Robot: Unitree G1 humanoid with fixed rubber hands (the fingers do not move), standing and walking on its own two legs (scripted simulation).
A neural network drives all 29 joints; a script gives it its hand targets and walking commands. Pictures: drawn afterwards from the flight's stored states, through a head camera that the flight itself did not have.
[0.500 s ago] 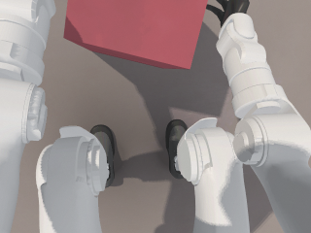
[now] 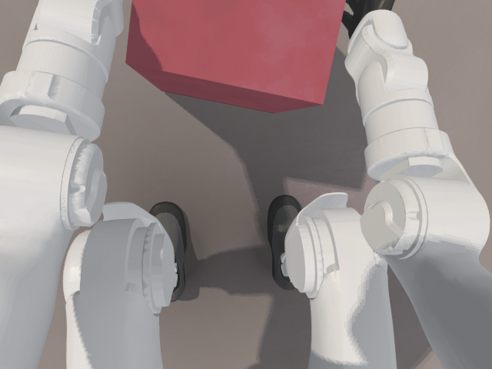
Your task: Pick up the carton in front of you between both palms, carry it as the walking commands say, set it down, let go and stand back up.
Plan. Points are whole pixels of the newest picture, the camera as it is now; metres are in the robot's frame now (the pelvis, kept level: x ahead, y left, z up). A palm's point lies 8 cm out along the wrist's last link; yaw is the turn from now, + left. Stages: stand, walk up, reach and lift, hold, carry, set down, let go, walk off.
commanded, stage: reach and lift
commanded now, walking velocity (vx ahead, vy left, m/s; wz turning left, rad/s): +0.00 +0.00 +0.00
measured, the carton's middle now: (234, 23) +0.54 +0.01 -0.23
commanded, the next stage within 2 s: none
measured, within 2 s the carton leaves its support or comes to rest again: leaves its support in 0.02 s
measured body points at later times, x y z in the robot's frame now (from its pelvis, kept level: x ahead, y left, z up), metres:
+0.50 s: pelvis -0.01 -0.02 +0.09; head +0.26 +0.03 +0.45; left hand +0.52 +0.17 +0.02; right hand +0.51 -0.14 +0.02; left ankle +0.10 +0.11 -0.33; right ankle +0.12 -0.14 -0.33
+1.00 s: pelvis +0.03 -0.02 +0.21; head +0.22 +0.02 +0.61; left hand +0.47 +0.17 +0.16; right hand +0.48 -0.13 +0.17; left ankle +0.10 +0.11 -0.33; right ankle +0.12 -0.14 -0.33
